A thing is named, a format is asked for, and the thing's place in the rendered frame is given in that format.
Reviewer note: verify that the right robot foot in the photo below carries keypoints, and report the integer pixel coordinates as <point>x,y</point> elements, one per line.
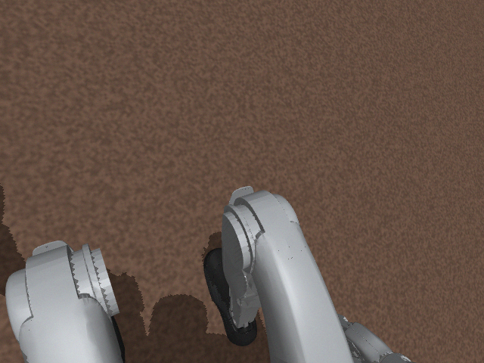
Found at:
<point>219,292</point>

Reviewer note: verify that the left robot foot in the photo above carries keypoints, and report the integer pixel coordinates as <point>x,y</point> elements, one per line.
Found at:
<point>119,338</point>

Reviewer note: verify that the right robot hand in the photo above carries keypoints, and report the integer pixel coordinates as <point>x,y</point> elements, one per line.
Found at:
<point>365,346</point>

